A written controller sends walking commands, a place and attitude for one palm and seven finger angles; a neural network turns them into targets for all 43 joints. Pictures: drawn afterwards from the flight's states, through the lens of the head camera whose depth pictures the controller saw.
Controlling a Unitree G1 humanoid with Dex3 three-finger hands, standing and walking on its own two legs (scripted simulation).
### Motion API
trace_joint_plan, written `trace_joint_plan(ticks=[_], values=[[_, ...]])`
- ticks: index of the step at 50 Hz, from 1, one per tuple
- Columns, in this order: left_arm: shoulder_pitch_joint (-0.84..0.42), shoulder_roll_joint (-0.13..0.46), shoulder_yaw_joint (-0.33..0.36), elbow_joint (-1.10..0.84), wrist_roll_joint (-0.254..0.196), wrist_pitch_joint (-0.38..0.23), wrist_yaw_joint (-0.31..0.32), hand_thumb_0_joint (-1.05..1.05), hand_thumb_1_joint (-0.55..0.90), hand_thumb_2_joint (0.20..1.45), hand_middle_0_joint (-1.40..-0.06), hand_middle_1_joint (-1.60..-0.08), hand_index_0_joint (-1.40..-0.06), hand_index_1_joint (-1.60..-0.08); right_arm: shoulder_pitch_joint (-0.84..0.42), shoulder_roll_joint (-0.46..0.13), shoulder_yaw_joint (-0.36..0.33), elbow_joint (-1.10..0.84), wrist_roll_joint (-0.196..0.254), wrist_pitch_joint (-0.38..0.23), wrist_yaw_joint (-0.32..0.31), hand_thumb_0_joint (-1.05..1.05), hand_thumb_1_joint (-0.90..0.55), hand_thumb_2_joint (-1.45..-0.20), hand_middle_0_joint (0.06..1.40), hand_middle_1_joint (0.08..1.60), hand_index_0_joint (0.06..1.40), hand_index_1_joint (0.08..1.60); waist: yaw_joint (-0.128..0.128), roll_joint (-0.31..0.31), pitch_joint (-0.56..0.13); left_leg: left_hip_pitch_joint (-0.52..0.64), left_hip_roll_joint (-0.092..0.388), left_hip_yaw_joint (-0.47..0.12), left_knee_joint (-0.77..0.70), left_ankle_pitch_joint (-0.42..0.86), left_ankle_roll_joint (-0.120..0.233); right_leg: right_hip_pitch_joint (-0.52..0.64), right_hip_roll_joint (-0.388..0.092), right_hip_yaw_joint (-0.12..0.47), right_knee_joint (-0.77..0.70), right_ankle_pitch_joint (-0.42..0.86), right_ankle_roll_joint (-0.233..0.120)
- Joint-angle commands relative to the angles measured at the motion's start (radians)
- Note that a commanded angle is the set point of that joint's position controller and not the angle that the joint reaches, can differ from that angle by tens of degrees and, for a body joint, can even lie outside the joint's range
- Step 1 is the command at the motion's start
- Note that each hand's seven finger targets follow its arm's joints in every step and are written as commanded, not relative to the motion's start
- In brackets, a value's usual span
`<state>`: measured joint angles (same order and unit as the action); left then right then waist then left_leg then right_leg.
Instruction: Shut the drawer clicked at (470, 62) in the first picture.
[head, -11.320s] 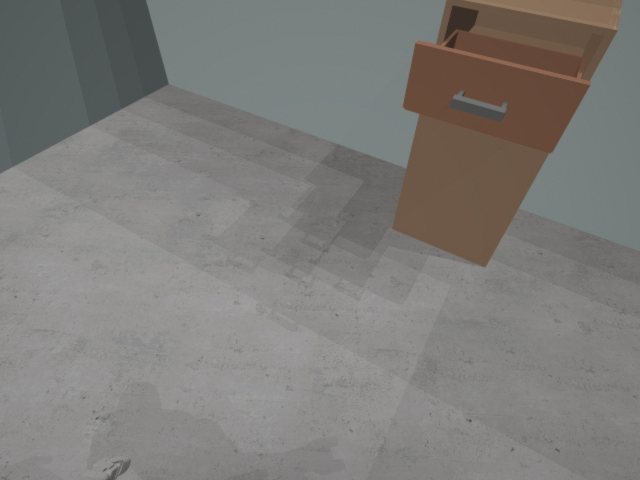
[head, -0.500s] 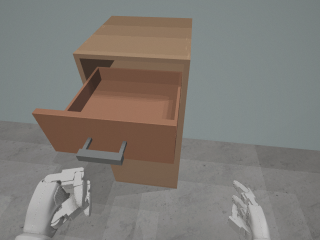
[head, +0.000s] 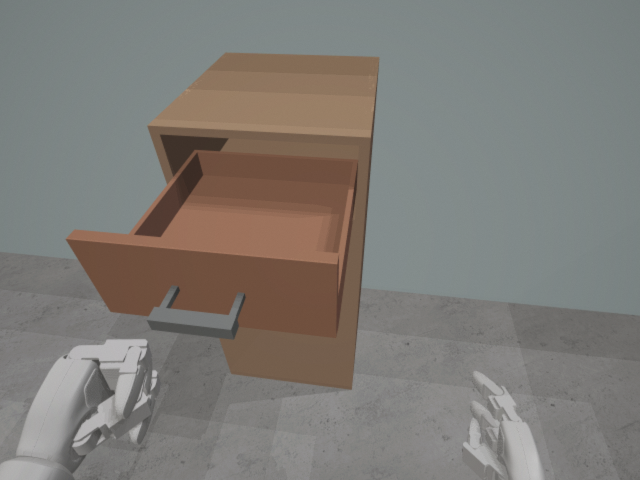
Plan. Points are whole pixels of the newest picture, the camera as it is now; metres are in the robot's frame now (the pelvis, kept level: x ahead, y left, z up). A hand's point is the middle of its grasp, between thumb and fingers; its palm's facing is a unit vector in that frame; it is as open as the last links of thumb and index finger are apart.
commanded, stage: raise the hand and make a fist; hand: left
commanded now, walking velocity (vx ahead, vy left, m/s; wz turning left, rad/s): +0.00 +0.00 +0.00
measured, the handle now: (199, 309) +0.31 +0.21 +0.06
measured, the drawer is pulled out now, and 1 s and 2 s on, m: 0.29 0.29 0.29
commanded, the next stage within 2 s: bring the fist close to the handle in 0.12 s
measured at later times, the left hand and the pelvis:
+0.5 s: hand (149, 397) +0.16 +0.19 +0.12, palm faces +0.06 -0.99 -0.09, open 3.2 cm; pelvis -0.01 +0.00 +0.00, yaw +0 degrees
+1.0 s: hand (188, 388) +0.19 +0.18 +0.08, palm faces -0.01 -1.00 -0.05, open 3.2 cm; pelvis -0.01 +0.02 -0.01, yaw +0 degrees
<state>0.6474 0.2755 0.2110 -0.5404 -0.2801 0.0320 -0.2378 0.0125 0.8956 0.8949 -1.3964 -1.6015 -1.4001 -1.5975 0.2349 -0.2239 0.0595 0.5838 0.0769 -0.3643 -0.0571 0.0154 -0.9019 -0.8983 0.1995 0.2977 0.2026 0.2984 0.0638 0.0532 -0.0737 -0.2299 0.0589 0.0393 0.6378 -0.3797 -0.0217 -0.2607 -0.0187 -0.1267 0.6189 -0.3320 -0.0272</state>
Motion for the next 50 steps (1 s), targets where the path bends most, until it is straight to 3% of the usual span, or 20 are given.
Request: trace_joint_plan(ticks=[1,5,8,9,13,17,18,21,24,26,28,29,31,33,36,38,41,45,47,50], values=[[-0.077,0.123,0.143,-0.212,-0.057,-0.139,0.006,0.0,0.9,0.9,-1.4,-1.6,-1.4,-1.6,-0.143,-0.092,-0.031,-0.167,0.006,-0.094,-0.011,0.0,-0.9,-0.9,0.2,0.3,0.2,0.3,0.003,0.021,-0.012,-0.025,-0.052,-0.034,-0.093,0.217,0.036,0.028,0.017,0.052,-0.13,0.211,0.02],[-0.15,0.113,0.113,-0.131,-0.073,-0.147,-0.031,0.0,0.9,0.9,-1.4,-1.6,-1.4,-1.6,-0.146,-0.114,-0.033,-0.15,0.012,-0.122,-0.024,0.0,-0.9,-0.9,0.2,0.3,0.2,0.3,-0.015,-0.019,0.058,-0.035,-0.05,-0.04,-0.093,0.145,0.041,-0.013,0.009,0.094,-0.185,0.089,0.026],[-0.159,0.132,0.122,-0.081,-0.068,-0.12,-0.054,0.0,0.9,0.9,-1.4,-1.6,-1.4,-1.6,-0.152,-0.119,-0.039,-0.147,0.015,-0.137,-0.03,0.0,-0.9,-0.9,0.2,0.3,0.2,0.3,-0.01,-0.066,0.063,-0.044,-0.049,-0.044,-0.095,0.123,0.045,-0.02,0.003,0.121,-0.206,0.029,0.031],[-0.145,0.14,0.135,-0.072,-0.063,-0.111,-0.056,0.0,0.9,0.9,-1.4,-1.6,-1.4,-1.6,-0.166,-0.119,-0.038,-0.144,0.015,-0.136,-0.029,0.0,-0.9,-0.9,0.2,0.3,0.2,0.3,-0.003,-0.034,0.061,-0.04,-0.05,-0.041,-0.097,0.12,0.044,-0.012,0.002,0.127,-0.214,0.013,0.028],[-0.172,0.129,0.129,-0.085,-0.055,-0.104,-0.048,0.0,0.9,0.9,-1.4,-1.6,-1.4,-1.6,-0.16,-0.114,-0.038,-0.148,0.009,-0.141,-0.029,0.0,-0.9,-0.9,0.2,0.3,0.2,0.3,0.002,-0.041,0.032,-0.035,-0.054,-0.037,-0.104,0.139,0.045,-0.001,0.0,0.113,-0.196,0.034,0.031],[-0.151,0.113,0.142,-0.052,-0.058,-0.137,-0.022,0.0,0.9,0.9,-1.4,-1.6,-1.4,-1.6,-0.146,-0.113,-0.046,-0.132,-0.001,-0.141,-0.023,0.0,-0.9,-0.9,0.2,0.3,0.2,0.3,0.004,-0.047,0.0,-0.033,-0.054,-0.032,-0.098,0.179,0.041,0.013,0.003,0.093,-0.167,0.109,0.031],[-0.148,0.098,0.125,-0.051,-0.052,-0.145,-0.021,0.0,0.9,0.9,-1.4,-1.6,-1.4,-1.6,-0.146,-0.113,-0.046,-0.132,-0.004,-0.139,-0.019,0.0,-0.9,-0.9,0.2,0.3,0.2,0.3,0.005,-0.021,-0.006,-0.035,-0.056,-0.03,-0.097,0.187,0.04,0.013,0.003,0.089,-0.156,0.129,0.029],[-0.158,0.073,0.089,-0.033,-0.036,-0.167,-0.014,0.0,0.9,0.9,-1.4,-1.6,-1.4,-1.6,-0.136,-0.114,-0.051,-0.127,-0.01,-0.135,-0.013,0.0,-0.9,-0.9,0.2,0.3,0.2,0.3,-0.007,-0.034,-0.002,-0.045,-0.057,-0.029,-0.097,0.198,0.041,0.008,0.003,0.077,-0.138,0.162,0.029],[-0.186,0.077,0.075,-0.012,-0.02,-0.186,-0.013,0.0,0.9,0.9,-1.4,-1.6,-1.4,-1.6,-0.139,-0.123,-0.056,-0.121,-0.014,-0.129,-0.013,0.0,-0.9,-0.9,0.2,0.3,0.2,0.3,-0.016,-0.037,0.003,-0.062,-0.058,-0.027,-0.088,0.17,0.042,-0.009,0.001,0.082,-0.137,0.122,0.029],[-0.205,0.043,0.021,-0.013,-0.009,-0.199,-0.014,0.0,0.9,0.9,-1.4,-1.6,-1.4,-1.6,-0.124,-0.12,-0.055,-0.124,-0.017,-0.13,-0.01,0.0,-0.9,-0.9,0.2,0.3,0.2,0.3,-0.027,-0.027,0.019,-0.064,-0.059,-0.031,-0.089,0.165,0.043,-0.028,0.001,0.073,-0.127,0.119,0.027],[-0.227,0.047,0.012,-0.012,-0.001,-0.211,-0.01,0.0,0.9,0.9,-1.4,-1.6,-1.4,-1.6,-0.118,-0.124,-0.058,-0.122,-0.02,-0.128,-0.01,0.0,-0.9,-0.9,0.2,0.3,0.2,0.3,-0.031,-0.026,0.003,-0.066,-0.059,-0.033,-0.082,0.161,0.044,-0.036,0.0,0.074,-0.119,0.113,0.027],[-0.235,0.077,0.049,-0.005,0.004,-0.219,0.001,0.0,0.9,0.9,-1.4,-1.6,-1.4,-1.6,-0.123,-0.127,-0.062,-0.114,-0.024,-0.122,-0.011,0.0,-0.9,-0.9,0.2,0.3,0.2,0.3,-0.027,-0.045,-0.011,-0.077,-0.058,-0.035,-0.08,0.154,0.043,-0.028,-0.001,0.075,-0.119,0.095,0.027],[-0.232,0.048,0.018,0.01,0.011,-0.229,0.007,0.0,0.9,0.9,-1.4,-1.6,-1.4,-1.6,-0.112,-0.122,-0.062,-0.119,-0.027,-0.115,-0.009,0.0,-0.9,-0.9,0.2,0.3,0.2,0.3,-0.031,-0.056,-0.013,-0.081,-0.058,-0.037,-0.078,0.163,0.043,-0.036,-0.001,0.068,-0.104,0.107,0.026],[-0.222,0.056,0.042,0.034,0.014,-0.24,0.017,0.0,0.9,0.9,-1.4,-1.6,-1.4,-1.6,-0.11,-0.123,-0.068,-0.115,-0.028,-0.105,-0.008,0.0,-0.9,-0.9,0.2,0.3,0.2,0.3,-0.024,-0.053,-0.037,-0.087,-0.058,-0.034,-0.073,0.175,0.04,-0.029,-0.001,0.062,-0.088,0.122,0.026],[-0.259,0.022,0.001,0.068,0.018,-0.25,0.025,0.0,0.9,0.9,-1.4,-1.6,-1.4,-1.6,-0.107,-0.122,-0.066,-0.108,-0.031,-0.089,-0.006,0.0,-0.9,-0.9,0.2,0.3,0.2,0.3,-0.04,-0.029,-0.012,-0.1,-0.057,-0.038,-0.073,0.157,0.037,-0.055,0.0,0.054,-0.078,0.107,0.024],[-0.268,-0.002,-0.037,0.063,0.021,-0.256,0.025,0.0,0.9,0.9,-1.4,-1.6,-1.4,-1.6,-0.103,-0.127,-0.066,-0.116,-0.033,-0.085,-0.001,0.0,-0.9,-0.9,0.2,0.3,0.2,0.3,-0.046,-0.018,-0.03,-0.097,-0.057,-0.041,-0.064,0.178,0.038,-0.061,0.0,0.047,-0.06,0.141,0.023],[-0.245,0.003,-0.037,0.086,0.035,-0.26,0.03,0.0,0.9,0.9,-1.4,-1.6,-1.4,-1.6,-0.094,-0.127,-0.073,-0.122,-0.04,-0.071,0.003,0.0,-0.9,-0.9,0.2,0.3,0.2,0.3,-0.041,-0.05,-0.068,-0.113,-0.056,-0.042,-0.054,0.204,0.038,-0.05,0.0,0.047,-0.041,0.17,0.022],[-0.267,-0.005,-0.052,0.093,0.052,-0.283,0.048,0.0,0.9,0.9,-1.4,-1.6,-1.4,-1.6,-0.088,-0.123,-0.075,-0.125,-0.045,-0.051,0.009,0.0,-0.9,-0.9,0.2,0.3,0.2,0.3,-0.045,-0.032,-0.075,-0.123,-0.055,-0.042,-0.042,0.214,0.034,-0.07,0.0,0.043,-0.016,0.177,0.019],[-0.258,0.011,-0.025,0.115,0.049,-0.296,0.058,0.0,0.9,0.9,-1.4,-1.6,-1.4,-1.6,-0.082,-0.124,-0.079,-0.126,-0.046,-0.04,0.01,0.0,-0.9,-0.9,0.2,0.3,0.2,0.3,-0.043,-0.044,-0.083,-0.137,-0.054,-0.042,-0.032,0.229,0.032,-0.071,0.001,0.041,-0.002,0.194,0.017],[-0.278,-0.017,-0.06,0.126,0.058,-0.319,0.067,0.0,0.9,0.9,-1.4,-1.6,-1.4,-1.6,-0.079,-0.123,-0.076,-0.131,-0.049,-0.024,0.015,0.0,-0.9,-0.9,0.2,0.3,0.2,0.3,-0.052,-0.031,-0.08,-0.152,-0.052,-0.043,-0.022,0.221,0.029,-0.098,0.003,0.038,0.014,0.18,0.016]])
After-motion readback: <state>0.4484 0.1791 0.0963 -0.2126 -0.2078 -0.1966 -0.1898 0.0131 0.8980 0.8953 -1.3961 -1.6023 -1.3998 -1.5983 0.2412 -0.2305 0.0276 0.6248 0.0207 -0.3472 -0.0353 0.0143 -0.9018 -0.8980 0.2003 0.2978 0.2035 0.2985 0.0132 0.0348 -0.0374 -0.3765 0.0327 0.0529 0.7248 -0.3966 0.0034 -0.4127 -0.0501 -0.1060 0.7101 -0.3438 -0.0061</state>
